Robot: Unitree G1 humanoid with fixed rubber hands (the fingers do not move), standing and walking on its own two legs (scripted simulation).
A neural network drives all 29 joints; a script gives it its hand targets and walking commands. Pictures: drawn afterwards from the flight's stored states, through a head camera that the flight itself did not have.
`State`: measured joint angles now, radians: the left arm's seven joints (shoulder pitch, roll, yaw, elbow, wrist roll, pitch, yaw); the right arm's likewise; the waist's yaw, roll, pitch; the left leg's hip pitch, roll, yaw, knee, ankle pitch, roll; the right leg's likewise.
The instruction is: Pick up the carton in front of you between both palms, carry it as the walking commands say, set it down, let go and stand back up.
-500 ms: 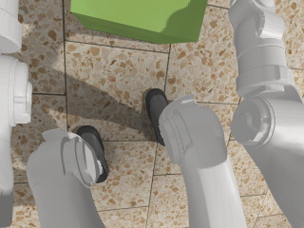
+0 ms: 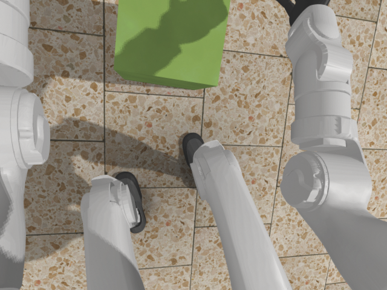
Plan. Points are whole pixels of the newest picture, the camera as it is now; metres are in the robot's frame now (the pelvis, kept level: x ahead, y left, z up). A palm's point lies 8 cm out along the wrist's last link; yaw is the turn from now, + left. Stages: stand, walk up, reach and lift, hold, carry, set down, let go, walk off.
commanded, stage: set down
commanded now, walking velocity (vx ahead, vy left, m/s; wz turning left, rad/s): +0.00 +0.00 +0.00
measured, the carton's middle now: (168, 40) +0.54 -0.11 -0.38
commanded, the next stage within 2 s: let go in 0.36 s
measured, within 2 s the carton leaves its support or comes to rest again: neither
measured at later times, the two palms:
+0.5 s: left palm out of the picture +0.63 +0.09 +0.04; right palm out of the picture +0.48 -0.27 +0.04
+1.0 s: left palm out of the picture +0.43 +0.13 +0.14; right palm out of the picture +0.34 -0.27 +0.15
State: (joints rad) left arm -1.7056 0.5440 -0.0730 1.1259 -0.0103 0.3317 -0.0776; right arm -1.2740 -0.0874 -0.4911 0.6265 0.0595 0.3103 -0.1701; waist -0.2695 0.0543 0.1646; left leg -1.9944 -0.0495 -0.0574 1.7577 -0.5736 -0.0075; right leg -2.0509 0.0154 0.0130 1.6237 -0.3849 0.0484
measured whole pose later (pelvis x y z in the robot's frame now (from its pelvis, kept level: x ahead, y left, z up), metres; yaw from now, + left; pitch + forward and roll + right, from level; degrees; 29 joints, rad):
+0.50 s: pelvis +0.03 +0.00 +0.13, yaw +2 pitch +47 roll -1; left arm -1.47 0.42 0.13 1.06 0.14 0.32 -0.08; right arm -1.06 -0.05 -0.51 0.58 -0.03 0.30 -0.08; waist -0.26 0.07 0.02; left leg -1.61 -0.06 -0.06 1.21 -0.42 0.00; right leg -1.65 -0.01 0.03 1.10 -0.26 0.04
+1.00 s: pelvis +0.08 -0.03 +0.23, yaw +3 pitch +23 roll +1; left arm -0.41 0.10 0.19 0.62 0.12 0.11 0.14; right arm -0.17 -0.18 -0.10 0.46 -0.01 0.10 0.13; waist -0.17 -0.02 -0.02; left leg -0.82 -0.03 -0.08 0.75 -0.34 -0.03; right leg -0.91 0.01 0.01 0.74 -0.23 -0.02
